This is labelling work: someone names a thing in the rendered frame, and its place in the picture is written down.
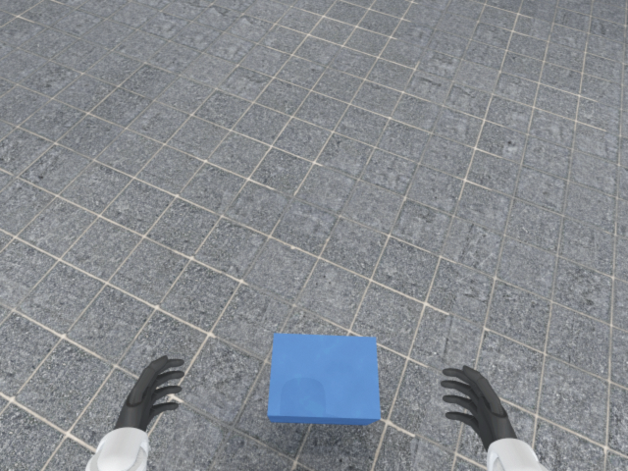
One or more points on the carton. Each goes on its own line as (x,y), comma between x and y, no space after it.
(319,379)

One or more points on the robot left hand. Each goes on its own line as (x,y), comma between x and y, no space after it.
(138,409)

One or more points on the robot right hand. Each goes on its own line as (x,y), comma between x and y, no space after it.
(489,420)

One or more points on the robot left forearm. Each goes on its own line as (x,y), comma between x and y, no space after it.
(124,449)

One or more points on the robot right forearm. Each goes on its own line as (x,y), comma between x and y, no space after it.
(512,455)

